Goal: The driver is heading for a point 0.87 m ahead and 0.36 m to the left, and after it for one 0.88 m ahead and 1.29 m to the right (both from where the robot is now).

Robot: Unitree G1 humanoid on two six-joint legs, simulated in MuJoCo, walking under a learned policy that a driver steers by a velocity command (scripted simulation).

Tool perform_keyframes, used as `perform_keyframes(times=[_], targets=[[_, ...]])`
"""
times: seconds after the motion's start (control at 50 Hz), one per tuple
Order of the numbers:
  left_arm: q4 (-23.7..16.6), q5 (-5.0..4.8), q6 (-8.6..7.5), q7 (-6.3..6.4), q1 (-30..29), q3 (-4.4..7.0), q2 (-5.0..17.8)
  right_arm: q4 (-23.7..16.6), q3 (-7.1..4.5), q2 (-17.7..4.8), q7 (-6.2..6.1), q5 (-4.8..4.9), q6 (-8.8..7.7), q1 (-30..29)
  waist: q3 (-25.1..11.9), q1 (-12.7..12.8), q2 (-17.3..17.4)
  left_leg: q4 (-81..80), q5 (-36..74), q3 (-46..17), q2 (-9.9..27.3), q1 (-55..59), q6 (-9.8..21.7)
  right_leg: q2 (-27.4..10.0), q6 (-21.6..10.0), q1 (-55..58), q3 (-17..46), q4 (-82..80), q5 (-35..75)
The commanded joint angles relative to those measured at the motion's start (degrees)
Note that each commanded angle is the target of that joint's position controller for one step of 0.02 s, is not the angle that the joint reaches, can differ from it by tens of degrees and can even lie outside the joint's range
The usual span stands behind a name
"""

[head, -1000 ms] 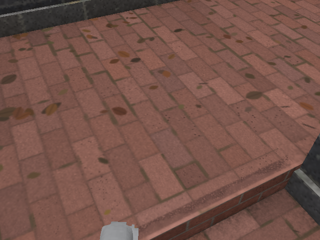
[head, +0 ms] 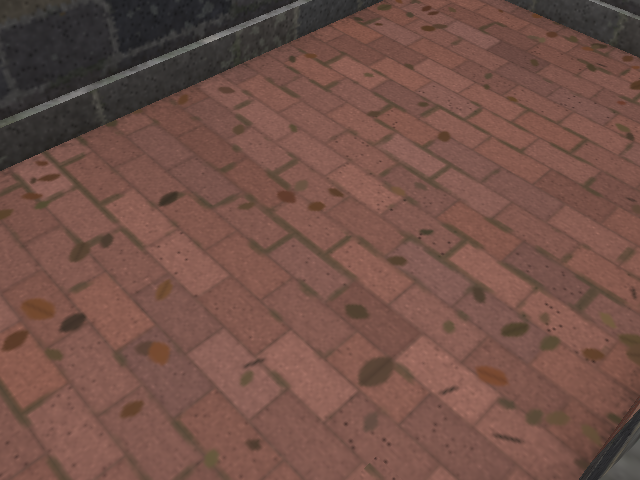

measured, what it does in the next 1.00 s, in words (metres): climbs, turning left: left foot 0.15 m higher, then right foot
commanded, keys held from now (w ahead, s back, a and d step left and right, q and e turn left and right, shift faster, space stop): w+q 1.00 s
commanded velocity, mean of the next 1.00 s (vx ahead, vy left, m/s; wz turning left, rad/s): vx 0.50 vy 0.00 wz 0.52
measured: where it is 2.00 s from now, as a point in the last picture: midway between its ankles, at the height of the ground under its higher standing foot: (90, 324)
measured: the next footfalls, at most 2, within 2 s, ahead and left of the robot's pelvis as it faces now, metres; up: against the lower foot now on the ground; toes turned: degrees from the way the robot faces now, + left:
left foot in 0.16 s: +0.24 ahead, +0.11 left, +0.15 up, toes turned +5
right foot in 0.64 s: +0.54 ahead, -0.05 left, +0.15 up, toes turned +22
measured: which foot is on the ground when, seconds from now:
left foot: up 0.00-0.14, down 0.16-0.66, up 0.68-1.00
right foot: down 0.00-0.22, up 0.24-0.62, down 0.64-1.00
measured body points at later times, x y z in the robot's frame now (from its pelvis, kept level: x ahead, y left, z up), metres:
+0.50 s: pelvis +0.27 +0.04 +0.14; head +0.27 +0.05 +0.59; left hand +0.45 +0.29 +0.07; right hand +0.27 -0.19 +0.00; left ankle +0.21 +0.11 -0.58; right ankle +0.42 -0.10 -0.47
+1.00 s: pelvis +0.50 +0.07 +0.16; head +0.50 +0.08 +0.61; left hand +0.35 +0.24 +0.02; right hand +0.78 +0.02 +0.06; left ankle +0.55 +0.30 -0.50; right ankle +0.50 -0.06 -0.58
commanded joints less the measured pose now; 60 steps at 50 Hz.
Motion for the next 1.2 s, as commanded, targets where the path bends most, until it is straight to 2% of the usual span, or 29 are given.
perform_keyframes(times=[0.02,0.06,0.1,0.16,0.18,0.2,0.22,0.24,0.26,0.28,0.32,0.36,0.38,0.44,0.5,0.58,0.64,0.66,0.68,0.7,0.72,0.78,0.84,1.0,1.02,1.04,1.1,1.14,1.2], targets=[[-13.2,0.80,-4.44,-1.78,-35.0,-1.71,2.6,-11.9,1.29,2.3,-0.22,1.84,1.21,2.3,8.5,-18.3,0.3,-28.1,10.3,-1.7,4.2,24.1,0.7,-9.6,-8.9,-43.7,-5.4,-27.4,-2.6],[-13.6,-1.33,-5.11,-1.42,-25.3,-0.14,8.8,-12.5,1.21,-0.3,0.29,1.23,0.83,-2.6,4.1,-13.3,-0.7,-32.8,19.6,3.3,1.3,32.5,-5.6,-10.5,-11.0,-40.3,-5.5,-26.9,13.2],[-13.3,-2.59,-4.53,0.23,-12.9,1.37,14.4,-12.5,2.49,-0.7,0.06,0.89,0.94,-7.2,1.7,-5.5,-3.3,-50.2,4.3,8.9,-2.6,15.9,-9.0,-14.7,-12.8,-5.9,-4.0,-20.5,61.1],[-14.0,-2.39,-3.50,-1.32,-2.3,1.58,12.9,-9.5,2.38,-1.3,-2.02,1.03,0.04,-2.4,-5.0,-1.8,-11.1,-63.1,8.5,7.1,-6.3,10.2,-8.3,-19.7,-13.5,24.3,-2.9,-2.3,86.5],[-15.2,-1.33,-2.75,-0.83,1.1,1.99,12.7,-9.4,1.59,-5.2,-2.85,1.82,-0.46,-2.9,-8.9,0.6,-6.3,-64.9,22.9,1.8,-7.2,18.8,-5.7,-16.5,-10.4,20.2,-3.1,4.1,92.8],[-16.4,0.33,-2.60,-0.59,5.5,1.79,12.0,-8.3,0.92,-7.5,-3.17,3.94,-1.43,1.5,-17.2,0.0,-1.0,-69.2,18.0,-11.8,-4.5,39.6,0.1,-13.4,-7.3,3.9,1.0,13.3,84.4],[-19.4,1.54,-1.17,-1.39,1.4,1.60,11.6,-4.3,-1.18,-12.4,-4.40,2.52,-0.92,12.9,-21.4,-5.4,5.3,-83.8,10.8,-26.6,-2.1,51.7,3.6,-7.9,-5.0,-7.9,2.9,26.6,56.1],[-21.1,-0.75,0.13,-2.34,-7.8,2.13,10.6,-1.3,-2.42,-16.1,-3.70,-0.19,-1.03,20.7,-13.4,-10.8,14.8,-101.9,6.3,-47.0,4.1,54.3,8.8,4.8,-0.7,-27.9,10.2,58.5,5.0],[-22.2,-2.25,0.50,-2.76,-7.5,0.39,5.4,2.4,-3.30,-15.9,-3.49,-0.29,-2.79,22.2,-10.6,-9.6,11.8,-103.9,-2.7,-48.0,4.5,53.3,4.1,4.5,-1.3,-38.8,21.7,71.3,8.0],[-23.5,-1.66,-0.61,-1.41,-12.5,-0.88,2.6,4.3,-2.25,-11.3,-2.79,-0.10,-4.36,19.0,-1.2,-7.9,10.3,-100.1,-5.9,-43.4,3.7,47.8,2.5,4.9,-2.3,-47.6,23.1,78.2,6.9],[-27.7,-1.76,-2.68,1.18,-15.5,-2.94,-0.3,7.2,-0.86,-3.5,-1.98,0.07,-5.59,9.2,-2.1,-0.1,5.5,-96.7,11.1,-35.8,1.8,41.7,0.5,4.0,-4.0,-50.5,22.0,80.3,3.0],[-28.7,-2.12,-2.16,2.90,-18.4,-2.70,1.9,8.6,0.14,0.0,-1.45,-0.26,-4.56,6.3,-4.0,3.4,3.0,-98.4,19.5,-29.6,-0.1,39.9,-0.1,2.5,-2.3,-51.7,17.7,82.6,-1.6],[-28.5,-2.63,-2.07,3.06,-17.8,-2.46,3.5,6.9,-0.55,-1.9,-1.35,0.40,-4.79,2.4,-4.4,4.4,3.1,-100.5,23.6,-26.0,-0.2,38.7,0.5,2.1,-0.2,-49.9,15.0,78.2,-5.3],[-30.5,-2.64,-2.53,2.22,-21.2,-2.33,3.4,7.2,-0.75,-5.0,-2.89,-2.05,-7.59,0.8,-1.8,4.2,-1.0,-108.3,21.2,-20.6,-2.8,28.1,-3.2,-3.5,1.2,-36.8,12.3,60.7,6.4],[-33.4,-2.78,-1.33,1.39,-27.3,-1.89,3.0,4.3,-1.88,-8.3,-3.08,1.60,-9.00,0.0,-1.9,1.9,0.9,-112.3,22.1,-15.1,-4.9,23.2,-4.1,-3.1,5.6,-13.3,9.4,27.7,13.9],[-34.0,-2.95,-0.64,1.82,-32.0,-1.01,3.3,9.3,-5.35,-11.3,-0.46,1.94,-7.90,13.6,2.8,-2.7,4.9,-108.4,33.6,-25.0,5.0,49.1,-0.1,-1.2,6.0,-20.5,9.4,8.7,13.1],[-32.7,-5.60,-3.39,2.53,-22.5,2.48,8.1,8.0,-6.56,-10.2,-1.19,-1.07,-6.89,11.2,-6.6,2.0,1.9,-94.2,50.3,-23.6,1.1,53.9,-6.9,-2.3,-2.9,-0.3,10.8,5.0,19.8],[-30.5,-4.93,-4.21,2.82,-12.5,3.25,10.7,5.3,-4.84,-2.4,-1.94,-0.67,-7.77,12.2,-17.7,3.0,-6.9,-79.6,39.8,-17.5,-7.0,40.9,-11.1,-12.6,-14.5,22.1,22.4,6.0,31.9],[-26.6,-3.94,-3.99,2.38,-0.9,2.63,9.7,2.8,-3.16,1.2,-1.74,-0.58,-8.18,11.1,-25.1,6.9,-21.1,-66.5,-2.9,-10.8,-15.6,19.3,-15.1,-24.1,-24.7,42.6,44.4,-2.6,24.2],[-23.7,-2.73,-3.83,3.11,1.3,3.37,9.2,0.7,-5.24,-5.5,-1.59,0.49,-7.19,1.4,-8.1,10.0,-13.3,-55.0,-3.1,-7.8,-10.1,6.2,-13.2,-24.2,-18.2,33.3,47.0,-9.0,4.7],[-24.4,-3.79,-3.79,3.25,-3.2,2.83,7.7,1.1,-5.58,-5.6,-2.17,0.95,-6.60,-0.5,-0.8,7.7,-7.2,-51.1,3.4,-5.9,-6.0,6.5,-11.9,-23.1,-14.6,20.6,39.6,-11.4,-1.3],[-24.9,-4.93,-2.80,4.07,-11.3,-0.30,-2.5,3.0,-5.82,-4.9,-2.09,-1.63,-4.68,0.0,0.4,1.6,-5.1,-61.9,13.9,-5.0,1.1,20.8,-11.1,-19.2,-12.3,7.8,25.1,-19.0,12.9],[-25.1,-2.75,-3.75,4.55,-10.2,1.26,2.1,0.2,-3.80,0.5,-0.74,-0.02,-4.13,-2.6,1.1,2.7,-1.9,-65.7,18.3,-3.6,3.7,19.5,-11.3,-17.4,-12.2,9.6,15.1,-22.8,17.9],[-17.5,-1.54,-5.76,2.26,3.2,-1.29,0.9,-3.1,-2.77,-2.4,1.64,-1.90,-2.81,-11.5,7.2,4.5,-4.8,-80.0,36.6,-1.2,5.0,15.7,-11.4,-16.3,-10.6,10.2,1.7,-20.8,17.5],[-18.1,-7.67,-4.01,3.51,-1.5,1.72,8.0,-8.5,-4.58,-5.5,-1.60,8.57,-1.72,-19.8,11.1,4.9,1.3,-83.4,32.5,-3.3,3.4,16.1,-12.5,-14.8,-5.9,6.9,0.6,-20.7,23.1],[-17.5,-7.86,-3.11,4.17,-0.5,1.81,9.0,-9.7,-3.53,-4.2,-2.34,8.86,-1.35,-20.1,9.4,4.2,-1.1,-85.6,29.9,-2.0,3.2,17.2,-13.1,-15.7,-5.4,9.8,-0.5,-20.3,23.5],[-15.8,-6.98,-1.92,5.28,1.4,2.78,8.3,-12.0,-3.79,-3.8,-3.33,5.67,-0.14,-21.5,10.3,5.1,-4.3,-89.9,25.7,2.5,2.6,21.6,-12.5,-16.3,-3.6,13.2,-3.7,-17.8,25.6],[-16.0,-7.23,-1.38,5.52,0.7,3.62,10.0,-13.9,-4.64,-4.9,-2.99,4.69,0.31,-19.9,8.2,2.7,-7.0,-91.0,18.5,5.3,-0.4,28.0,-9.9,-17.0,-3.1,15.1,-4.5,-11.6,44.9],[-18.8,-7.93,-0.16,6.57,-2.8,4.80,12.2,-8.8,-9.07,-11.8,-3.53,4.25,0.37,3.4,-4.4,-9.1,-5.7,-99.4,21.3,4.4,-5.9,60.7,-4.6,-12.8,0.2,4.3,-6.6,20.4,54.8]])
Velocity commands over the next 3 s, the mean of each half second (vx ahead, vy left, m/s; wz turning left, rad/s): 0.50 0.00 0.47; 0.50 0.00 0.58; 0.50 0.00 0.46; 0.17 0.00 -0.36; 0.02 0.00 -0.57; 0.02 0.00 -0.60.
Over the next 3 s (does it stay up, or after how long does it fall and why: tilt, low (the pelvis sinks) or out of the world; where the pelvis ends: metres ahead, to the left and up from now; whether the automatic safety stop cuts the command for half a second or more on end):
stays up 0.75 0.42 0.16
